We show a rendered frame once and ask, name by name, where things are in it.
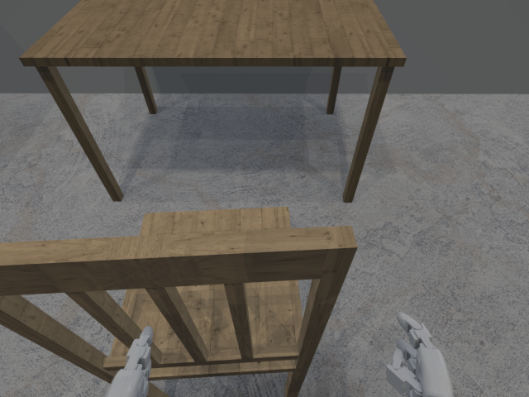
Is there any table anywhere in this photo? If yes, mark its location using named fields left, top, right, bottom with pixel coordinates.
left=19, top=0, right=407, bottom=203

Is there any chair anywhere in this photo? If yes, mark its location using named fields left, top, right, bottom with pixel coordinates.
left=0, top=207, right=358, bottom=397

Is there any right robot hand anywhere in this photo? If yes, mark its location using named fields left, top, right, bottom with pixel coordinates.
left=387, top=312, right=454, bottom=397

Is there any left robot hand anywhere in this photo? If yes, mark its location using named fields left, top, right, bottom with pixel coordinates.
left=105, top=326, right=153, bottom=397

